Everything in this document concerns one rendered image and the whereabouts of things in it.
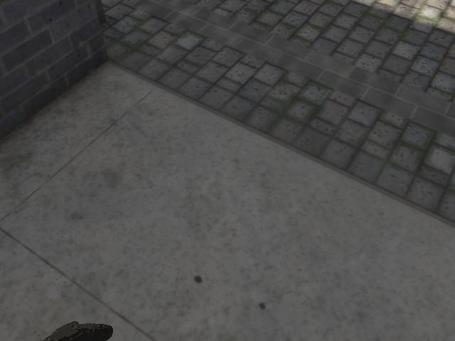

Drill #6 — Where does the left robot hand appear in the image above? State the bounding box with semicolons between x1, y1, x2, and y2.
40;321;113;341

